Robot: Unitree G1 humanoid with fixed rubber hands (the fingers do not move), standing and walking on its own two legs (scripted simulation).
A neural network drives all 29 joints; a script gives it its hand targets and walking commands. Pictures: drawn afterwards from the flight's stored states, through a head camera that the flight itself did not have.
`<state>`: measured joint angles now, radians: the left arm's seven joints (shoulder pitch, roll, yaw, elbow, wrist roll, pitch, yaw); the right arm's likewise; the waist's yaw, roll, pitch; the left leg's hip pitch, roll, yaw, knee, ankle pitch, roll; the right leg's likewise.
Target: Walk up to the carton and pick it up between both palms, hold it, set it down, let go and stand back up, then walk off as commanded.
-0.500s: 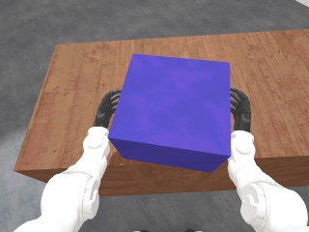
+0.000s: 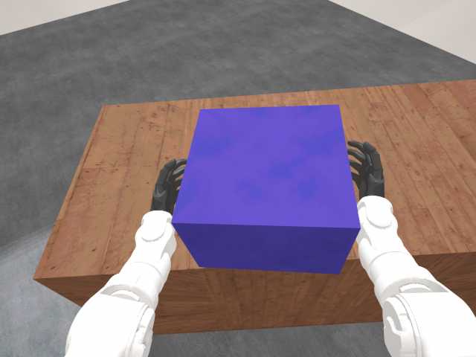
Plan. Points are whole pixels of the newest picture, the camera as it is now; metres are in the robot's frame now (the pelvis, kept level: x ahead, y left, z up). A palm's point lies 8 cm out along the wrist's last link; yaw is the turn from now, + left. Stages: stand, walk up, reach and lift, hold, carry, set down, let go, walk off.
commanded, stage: reach and lift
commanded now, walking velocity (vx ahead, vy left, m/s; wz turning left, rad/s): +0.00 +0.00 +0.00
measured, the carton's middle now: (266, 188) +0.44 -0.03 +0.01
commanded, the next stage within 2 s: hold in 1.84 s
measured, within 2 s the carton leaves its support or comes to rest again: neither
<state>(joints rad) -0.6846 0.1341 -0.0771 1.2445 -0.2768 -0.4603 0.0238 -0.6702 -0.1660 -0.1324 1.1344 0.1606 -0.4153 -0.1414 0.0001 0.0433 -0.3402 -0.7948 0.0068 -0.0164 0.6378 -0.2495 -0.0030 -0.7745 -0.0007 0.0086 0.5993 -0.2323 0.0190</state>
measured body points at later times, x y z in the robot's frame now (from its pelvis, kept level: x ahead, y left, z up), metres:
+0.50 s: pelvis -0.03 +0.00 +0.01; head -0.07 -0.01 +0.46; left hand +0.37 +0.16 +0.12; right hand +0.38 -0.21 +0.15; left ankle +0.01 +0.12 -0.72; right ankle +0.01 -0.13 -0.72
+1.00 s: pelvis -0.02 -0.02 +0.02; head -0.05 -0.03 +0.47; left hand +0.38 +0.15 +0.17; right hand +0.39 -0.22 +0.16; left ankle +0.01 +0.12 -0.72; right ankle +0.01 -0.13 -0.72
